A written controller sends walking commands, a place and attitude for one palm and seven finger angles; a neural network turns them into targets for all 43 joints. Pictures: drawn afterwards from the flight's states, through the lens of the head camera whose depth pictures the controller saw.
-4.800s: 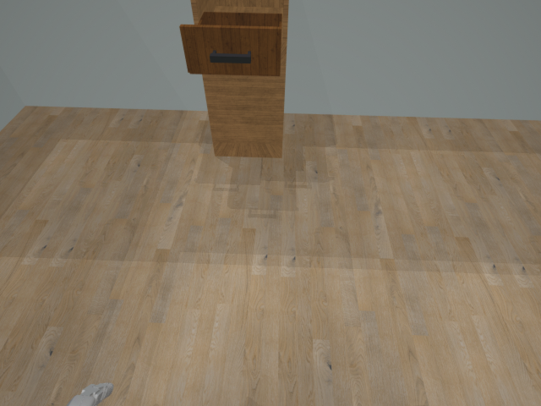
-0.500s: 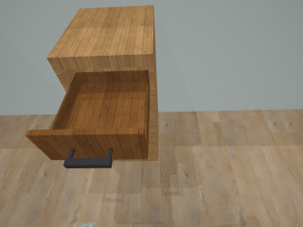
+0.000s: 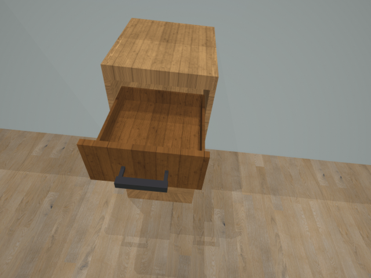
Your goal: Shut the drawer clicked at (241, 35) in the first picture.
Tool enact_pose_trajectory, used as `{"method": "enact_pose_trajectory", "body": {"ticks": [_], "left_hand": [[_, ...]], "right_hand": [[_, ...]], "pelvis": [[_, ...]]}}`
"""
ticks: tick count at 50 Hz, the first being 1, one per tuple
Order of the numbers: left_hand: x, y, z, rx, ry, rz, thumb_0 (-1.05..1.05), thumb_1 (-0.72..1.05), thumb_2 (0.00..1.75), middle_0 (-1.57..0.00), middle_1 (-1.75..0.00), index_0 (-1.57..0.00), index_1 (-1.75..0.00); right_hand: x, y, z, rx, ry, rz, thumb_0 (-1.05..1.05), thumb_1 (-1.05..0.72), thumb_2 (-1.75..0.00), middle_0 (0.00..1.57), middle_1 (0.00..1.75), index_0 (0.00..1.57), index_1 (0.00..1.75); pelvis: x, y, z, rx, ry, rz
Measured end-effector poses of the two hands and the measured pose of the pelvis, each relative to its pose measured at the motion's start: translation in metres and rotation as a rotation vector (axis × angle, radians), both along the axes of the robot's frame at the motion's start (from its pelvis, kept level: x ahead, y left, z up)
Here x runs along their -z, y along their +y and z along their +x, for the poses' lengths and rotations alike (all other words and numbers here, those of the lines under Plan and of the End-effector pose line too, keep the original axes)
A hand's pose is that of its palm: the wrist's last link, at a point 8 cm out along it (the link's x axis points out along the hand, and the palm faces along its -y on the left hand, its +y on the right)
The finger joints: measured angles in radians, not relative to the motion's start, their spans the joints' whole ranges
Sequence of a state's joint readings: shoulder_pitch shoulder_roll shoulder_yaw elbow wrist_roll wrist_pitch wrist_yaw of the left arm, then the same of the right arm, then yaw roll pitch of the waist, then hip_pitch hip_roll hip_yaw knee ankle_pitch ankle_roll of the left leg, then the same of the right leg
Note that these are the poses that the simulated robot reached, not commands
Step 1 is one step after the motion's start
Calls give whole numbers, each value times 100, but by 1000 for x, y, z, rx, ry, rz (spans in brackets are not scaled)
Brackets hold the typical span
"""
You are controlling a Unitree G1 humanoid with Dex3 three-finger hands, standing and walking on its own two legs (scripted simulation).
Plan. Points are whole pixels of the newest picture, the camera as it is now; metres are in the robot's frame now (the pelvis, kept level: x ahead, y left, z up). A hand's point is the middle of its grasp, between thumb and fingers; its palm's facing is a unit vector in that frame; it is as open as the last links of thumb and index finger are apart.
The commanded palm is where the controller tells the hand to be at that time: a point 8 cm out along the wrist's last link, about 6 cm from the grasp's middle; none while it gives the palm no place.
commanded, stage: come to a stop and stand still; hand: left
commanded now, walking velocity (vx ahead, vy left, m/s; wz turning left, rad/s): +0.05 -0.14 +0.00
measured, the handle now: (143, 178) +0.37 +0.14 -0.05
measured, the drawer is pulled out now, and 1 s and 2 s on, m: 0.30 0.30 0.30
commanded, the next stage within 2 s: look again from close up in 0.70 s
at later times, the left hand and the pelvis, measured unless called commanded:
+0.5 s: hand out of the picture +0.00 +0.11 -0.18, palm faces +0.03 -0.98 -0.21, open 7.2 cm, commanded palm none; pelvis -0.01 -0.06 -0.01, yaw -1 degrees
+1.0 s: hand out of the picture -0.03 +0.15 -0.19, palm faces +0.04 -0.97 -0.22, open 7.4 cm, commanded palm none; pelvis -0.01 -0.03 -0.01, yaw +0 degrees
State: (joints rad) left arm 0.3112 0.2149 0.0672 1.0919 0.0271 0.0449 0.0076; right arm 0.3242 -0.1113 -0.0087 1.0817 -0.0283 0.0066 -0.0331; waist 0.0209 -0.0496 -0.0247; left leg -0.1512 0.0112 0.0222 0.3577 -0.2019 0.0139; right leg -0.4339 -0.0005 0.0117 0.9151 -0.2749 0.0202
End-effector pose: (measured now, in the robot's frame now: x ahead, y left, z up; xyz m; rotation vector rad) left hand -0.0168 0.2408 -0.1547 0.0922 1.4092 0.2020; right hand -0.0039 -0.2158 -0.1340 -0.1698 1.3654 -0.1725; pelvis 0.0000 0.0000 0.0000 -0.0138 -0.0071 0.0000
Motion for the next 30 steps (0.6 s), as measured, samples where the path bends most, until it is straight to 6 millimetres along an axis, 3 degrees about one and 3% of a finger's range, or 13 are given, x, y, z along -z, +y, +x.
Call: {"method": "enact_pose_trajectory", "body": {"ticks": [4,7,15,22,30], "left_hand": [[0,-7,-21,25,86,-14,1,91,90,-20,-30,-20,-30],[-2,-16,-24,52,129,-16,1,91,90,-20,-30,-20,-30],[-6,-54,8,93,31,23,1,91,90,-20,-30,-20,-30],[-5,-71,14,79,-20,37,2,94,90,-20,-30,-20,-30],[-2,-90,-9,44,14,-2,2,93,90,-20,-30,-20,-30]], "right_hand": [[3,10,-21,46,35,19,0,-90,-90,20,30,21,30],[7,10,-36,81,62,33,0,-90,-90,20,30,21,30],[30,-15,-70,134,150,88,0,-90,-90,20,30,21,30],[31,-36,-59,105,126,77,0,-91,-90,19,30,20,30],[27,-49,-36,58,79,61,0,-91,-90,19,30,20,30]], "pelvis": [[0,-1,-2,22,17,19],[1,-5,-5,31,22,26],[10,-31,-11,32,9,27],[9,-50,-7,15,-21,17],[7,-59,-13,13,-31,15]]}}
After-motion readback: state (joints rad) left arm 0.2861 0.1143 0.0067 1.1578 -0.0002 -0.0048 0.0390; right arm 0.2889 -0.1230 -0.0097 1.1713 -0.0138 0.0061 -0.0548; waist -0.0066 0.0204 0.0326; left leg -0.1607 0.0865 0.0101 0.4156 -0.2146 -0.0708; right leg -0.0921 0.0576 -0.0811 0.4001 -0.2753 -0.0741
